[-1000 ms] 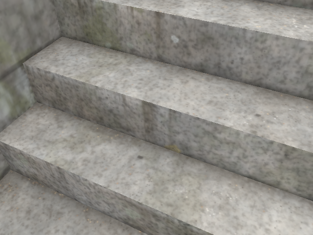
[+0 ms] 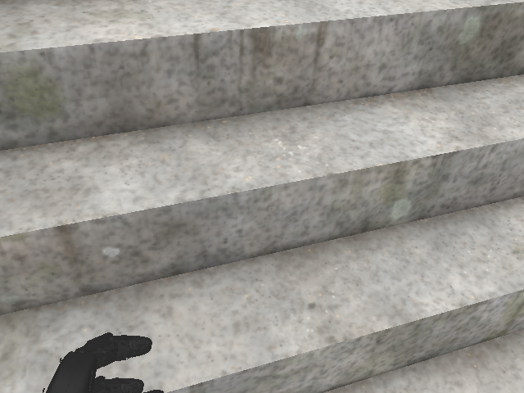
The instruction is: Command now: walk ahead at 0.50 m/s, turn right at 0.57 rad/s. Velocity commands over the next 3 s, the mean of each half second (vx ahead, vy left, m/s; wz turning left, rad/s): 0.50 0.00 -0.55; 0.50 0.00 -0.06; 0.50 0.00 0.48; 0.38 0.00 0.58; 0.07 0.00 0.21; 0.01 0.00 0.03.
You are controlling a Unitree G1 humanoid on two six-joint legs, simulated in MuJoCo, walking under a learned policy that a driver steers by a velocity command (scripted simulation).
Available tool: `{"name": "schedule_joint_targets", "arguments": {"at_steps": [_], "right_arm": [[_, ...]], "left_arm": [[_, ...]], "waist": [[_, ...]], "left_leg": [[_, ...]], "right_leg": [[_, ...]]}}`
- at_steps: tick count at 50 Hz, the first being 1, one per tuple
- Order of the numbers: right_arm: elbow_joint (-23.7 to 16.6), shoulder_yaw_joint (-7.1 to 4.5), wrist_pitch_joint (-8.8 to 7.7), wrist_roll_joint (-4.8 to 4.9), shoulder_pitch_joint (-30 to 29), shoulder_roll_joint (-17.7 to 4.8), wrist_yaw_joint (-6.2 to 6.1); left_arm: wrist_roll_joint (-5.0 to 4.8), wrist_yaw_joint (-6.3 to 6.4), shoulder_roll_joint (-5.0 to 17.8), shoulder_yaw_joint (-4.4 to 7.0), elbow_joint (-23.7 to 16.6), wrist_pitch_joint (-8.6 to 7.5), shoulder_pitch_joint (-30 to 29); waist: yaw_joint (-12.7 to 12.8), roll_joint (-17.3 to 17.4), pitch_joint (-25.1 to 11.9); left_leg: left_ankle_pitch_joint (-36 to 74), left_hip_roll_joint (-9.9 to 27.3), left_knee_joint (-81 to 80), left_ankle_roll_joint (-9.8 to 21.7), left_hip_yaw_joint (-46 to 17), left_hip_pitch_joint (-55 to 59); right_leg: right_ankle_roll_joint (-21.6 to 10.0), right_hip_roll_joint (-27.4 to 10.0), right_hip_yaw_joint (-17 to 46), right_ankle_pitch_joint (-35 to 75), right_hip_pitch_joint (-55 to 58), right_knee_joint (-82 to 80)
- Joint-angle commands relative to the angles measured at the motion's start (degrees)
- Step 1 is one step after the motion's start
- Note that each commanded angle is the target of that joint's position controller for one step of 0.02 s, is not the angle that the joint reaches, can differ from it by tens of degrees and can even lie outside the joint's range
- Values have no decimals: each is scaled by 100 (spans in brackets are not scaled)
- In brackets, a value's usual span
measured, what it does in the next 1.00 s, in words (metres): climbs: left foot, then right foot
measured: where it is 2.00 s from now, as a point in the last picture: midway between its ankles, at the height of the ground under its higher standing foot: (332, 277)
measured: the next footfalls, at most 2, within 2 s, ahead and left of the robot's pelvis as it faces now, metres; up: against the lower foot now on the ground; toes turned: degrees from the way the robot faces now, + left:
left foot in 0.04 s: +0.09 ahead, +0.12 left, +0.00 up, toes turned -19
right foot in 0.48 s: +0.06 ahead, -0.17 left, +0.00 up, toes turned -19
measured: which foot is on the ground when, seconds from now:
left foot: up 0.00-0.02, down 0.04-0.50, up 0.52-0.88, down 0.90-1.00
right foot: down 0.00-0.02, up 0.04-0.46, down 0.48-0.98, up 1.00-1.00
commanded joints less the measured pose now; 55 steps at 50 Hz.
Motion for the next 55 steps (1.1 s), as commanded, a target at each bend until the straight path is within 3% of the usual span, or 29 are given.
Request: {"name": "schedule_joint_targets", "arguments": {"at_steps": [1,3,4,6,8,10,14,19,23,24,25,26,27,29,31,34,38,40,41,42,43,44,46,48,49,50,51,52,55], "right_arm": [[1594,-174,55,-200,3135,-687,116],[1641,-89,131,-255,3257,-773,153],[841,11,68,-2,2606,-1198,119],[-434,-290,153,807,-247,-1873,-183],[-795,57,-54,251,-706,-1074,-233],[-1113,68,-161,357,-929,-1082,-571],[-847,-13,-239,114,444,-1311,-637],[-1278,-50,-354,-1,-948,-1572,-717],[-1121,-112,-114,142,-994,-1642,-621],[-974,-90,45,-103,-726,-1499,-463],[-881,47,187,-266,-614,-886,-316],[-1283,178,244,-206,-289,-274,-149],[-1302,63,188,-68,-607,-527,-7],[-1424,149,-106,133,-2091,-573,-111],[-1568,173,-95,189,-1853,-489,-38],[-1819,167,107,190,-1780,-621,101],[-2200,157,411,340,-3050,-809,9],[-2348,193,642,341,-3576,-806,-173],[-2050,547,502,373,-3656,420,-567],[-1936,702,400,550,-3208,818,-742],[-2713,452,732,347,-3569,-115,-57],[-2628,256,828,282,-3444,-599,122],[-2365,146,860,162,-2582,-699,35],[-1432,-17,812,302,-1123,-922,-173],[-938,-102,757,190,-204,-1109,-170],[-744,-102,751,-90,166,-1247,-131],[-546,-79,740,-134,688,-1009,-221],[-58,-18,655,-162,956,-772,-230],[367,252,181,-72,-193,159,-123]], "left_arm": [[-264,71,313,213,-1517,-178,-2413],[-443,-33,-912,-7,-415,5,-174],[-215,-157,-1451,-1,-84,-36,1497],[-129,-340,-43,188,438,-475,1651],[-443,255,765,300,791,-504,84],[-307,419,1063,350,709,-407,-221],[-235,125,770,146,868,-517,-18],[-34,-28,463,209,733,-475,943],[-273,-54,-84,86,761,-672,2001],[-258,-27,-51,169,1134,-828,2746],[-152,-32,216,285,1504,-907,3464],[-147,-81,1334,533,1517,-924,4468],[65,-151,1333,549,1671,-794,4773],[563,-109,317,103,1876,-435,4429],[358,-102,-259,-260,1918,-284,3529],[304,8,-119,-450,1633,-470,2335],[350,50,111,-548,1894,-742,3672],[27,-195,269,-541,1939,-540,3876],[-642,561,-42,-316,2312,-570,4940],[-640,881,78,-378,2421,-581,4962],[-156,-59,1034,-418,2282,-610,4191],[-144,-424,1065,-302,2082,-728,3545],[-74,-613,1217,-170,2041,-682,3600],[178,-619,1008,-168,2181,-549,3859],[212,-580,973,-116,2024,-439,3418],[190,-652,425,-147,2113,-257,3158],[-144,-585,315,-213,1981,-151,2624],[-190,-359,25,-298,1613,-188,1805],[80,36,-24,-424,1071,-275,1427]], "waist": [[-1042,266,972],[-350,703,995],[705,1855,565],[998,1039,863],[515,-726,901],[384,734,460],[-300,1225,580],[658,1386,837],[813,263,841],[932,-218,641],[1060,-910,358],[848,-2506,-445],[1483,-2504,362],[1619,-610,1240],[1045,93,955],[343,-103,840],[1047,-930,595],[1130,-860,410],[1815,-169,856],[1489,-651,779],[543,-2717,75],[485,-1994,55],[485,-1819,-843],[207,-879,-1078],[-159,-483,-996],[-120,662,-566],[-406,633,-277],[-323,587,182],[832,-289,25]], "left_leg": [[714,303,-4411,-16,784,3068],[230,372,-4186,1062,-1274,3709],[451,1128,-5257,2323,-4569,3184],[-4612,1863,-6939,2871,-6467,2968],[-3544,1468,-6577,1859,-4471,2588],[-3455,1143,-6468,1377,-3243,2070],[-3129,997,-6656,1211,-1516,2867],[-2585,1461,-7418,951,-694,2402],[-1509,1600,-6492,1221,-356,3640],[-659,1231,-5396,1232,192,3001],[190,609,-3611,1120,766,2390],[-1184,-485,-1185,569,903,677],[-1534,-1006,2117,579,-146,-1678],[58,-460,6608,1502,-693,-4693],[1123,-152,6056,2123,-632,-4192],[1654,-52,6178,1966,207,-3423],[1831,425,3729,1548,1454,-2776],[313,456,1883,1398,2066,-2248],[-650,275,1296,1038,2880,-1970],[-1294,332,441,1098,2614,-1321],[-2086,-175,80,919,2690,-848],[-1651,-294,-474,920,2678,-711],[-1177,-630,-1628,1024,2441,-112],[-678,-486,-2267,1433,1047,1933],[-707,-574,-2935,1304,560,2963],[-918,378,-4393,2061,-1572,2745],[-2744,855,-5262,2488,-3182,2695],[-3203,865,-5497,2318,-3367,2970],[-1236,657,-5516,1765,-2120,3416]], "right_leg": [[-453,-297,-10,-1503,-1608,613],[-483,793,1775,-407,-3249,5662],[-376,1687,3022,-84,-4035,7412],[210,1379,2813,1022,-5308,8530],[66,858,2531,1984,-4895,6793],[481,517,2049,1633,-3415,5949],[657,476,929,692,-2989,5084],[420,-87,284,315,-164,2114],[74,30,189,739,732,-1044],[169,159,153,828,1980,-1092],[-40,99,489,1350,2550,-1181],[-1638,-1393,3225,4460,3668,-1577],[-2488,-2166,5668,1683,3778,-2362],[-1410,-2187,4924,-344,3152,-1789],[-614,-1658,3527,-344,1882,-1969],[-245,-1134,2120,-235,86,-2439],[-370,-705,1220,1110,105,-3005],[-524,-1030,1055,3212,626,-3450],[-207,-860,820,3865,2003,-3692],[-23,-891,420,6086,2414,-3349],[-1161,-1604,945,9837,1987,-3084],[-1691,-1883,859,11350,2489,-2630],[-1839,-1671,473,12866,3476,-1610],[-1343,-1447,849,12182,1585,-464],[-1407,-982,1068,9989,349,356],[-935,6,1131,4257,-816,2658],[-881,385,2081,3170,-2208,5448],[-1043,847,2660,2833,-3757,6666],[-1014,723,2862,2203,-5313,7295]]}}
Over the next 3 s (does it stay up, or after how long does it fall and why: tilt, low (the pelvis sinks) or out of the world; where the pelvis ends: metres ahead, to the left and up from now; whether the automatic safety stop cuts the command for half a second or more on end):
stays up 0.79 -0.24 0.63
